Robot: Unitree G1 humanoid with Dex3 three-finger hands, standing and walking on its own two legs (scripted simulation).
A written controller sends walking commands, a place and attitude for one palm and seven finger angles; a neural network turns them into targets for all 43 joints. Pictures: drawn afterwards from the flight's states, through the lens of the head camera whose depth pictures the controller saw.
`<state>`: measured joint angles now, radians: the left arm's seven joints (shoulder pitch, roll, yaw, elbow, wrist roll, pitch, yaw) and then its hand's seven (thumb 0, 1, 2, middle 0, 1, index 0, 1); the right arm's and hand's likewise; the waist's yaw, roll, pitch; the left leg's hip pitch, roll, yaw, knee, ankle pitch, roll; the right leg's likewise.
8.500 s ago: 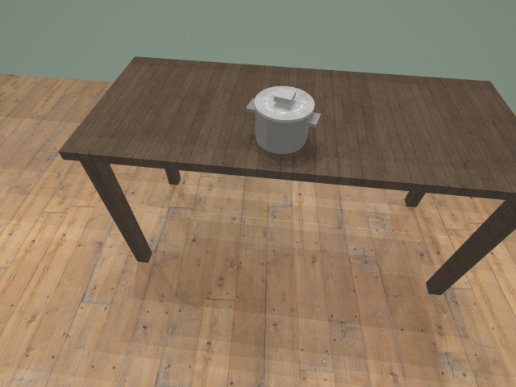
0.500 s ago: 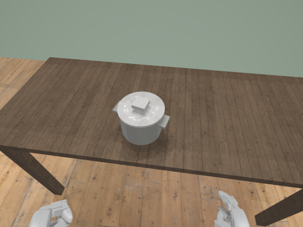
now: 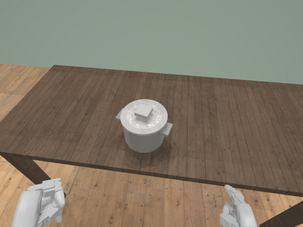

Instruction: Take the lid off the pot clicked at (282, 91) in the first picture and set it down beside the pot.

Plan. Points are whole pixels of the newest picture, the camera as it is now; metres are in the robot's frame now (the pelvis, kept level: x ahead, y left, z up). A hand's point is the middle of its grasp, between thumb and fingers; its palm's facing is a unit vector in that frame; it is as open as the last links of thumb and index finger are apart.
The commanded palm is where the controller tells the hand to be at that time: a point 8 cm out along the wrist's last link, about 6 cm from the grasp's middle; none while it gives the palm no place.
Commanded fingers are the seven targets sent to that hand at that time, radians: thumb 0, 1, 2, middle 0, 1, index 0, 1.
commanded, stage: raise the hand higher, near the body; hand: left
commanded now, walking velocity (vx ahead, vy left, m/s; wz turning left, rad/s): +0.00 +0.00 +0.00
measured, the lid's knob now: (143, 111) +0.46 +0.09 +0.03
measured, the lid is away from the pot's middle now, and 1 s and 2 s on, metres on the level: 0.00 0.00 0.00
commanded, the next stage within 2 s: reach forward and open the fingers in 0.24 s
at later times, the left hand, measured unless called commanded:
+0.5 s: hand (51, 182) +0.18 +0.24 +0.10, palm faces +0.13 -0.37 -0.92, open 3.0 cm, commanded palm +0.14 +0.26 +0.14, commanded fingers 0.00 0.63 1.00 -1.19 -1.18 -1.19 -1.18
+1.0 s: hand (49, 171) +0.20 +0.26 +0.09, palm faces -0.24 -0.09 -0.97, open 6.0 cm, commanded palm +0.19 +0.25 +0.15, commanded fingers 0.00 -0.10 1.28 -0.89 -0.29 -0.89 -0.29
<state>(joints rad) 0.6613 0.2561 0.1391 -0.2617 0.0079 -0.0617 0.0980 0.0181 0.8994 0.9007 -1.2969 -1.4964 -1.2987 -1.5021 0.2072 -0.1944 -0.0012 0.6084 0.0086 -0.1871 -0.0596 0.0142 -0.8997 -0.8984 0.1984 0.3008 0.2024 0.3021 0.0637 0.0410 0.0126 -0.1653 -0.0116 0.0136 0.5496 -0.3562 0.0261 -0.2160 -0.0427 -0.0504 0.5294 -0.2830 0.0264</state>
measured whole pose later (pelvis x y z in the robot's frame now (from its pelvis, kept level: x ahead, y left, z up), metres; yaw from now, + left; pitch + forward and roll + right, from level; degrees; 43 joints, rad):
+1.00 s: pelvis -0.03 +0.00 +0.01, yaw +0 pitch +0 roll +0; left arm 0.25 0.62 0.10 -0.21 0.75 -0.03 -0.21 0.00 0.16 1.22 -1.01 -0.63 -1.02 -0.63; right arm 0.14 -0.28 0.01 0.56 0.03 0.06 -0.02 0.01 -0.90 -0.90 0.20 0.30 0.20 0.30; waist 0.07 0.12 0.03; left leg -0.20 -0.01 0.02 0.45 -0.26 0.02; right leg -0.24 -0.04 -0.05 0.42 -0.18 0.02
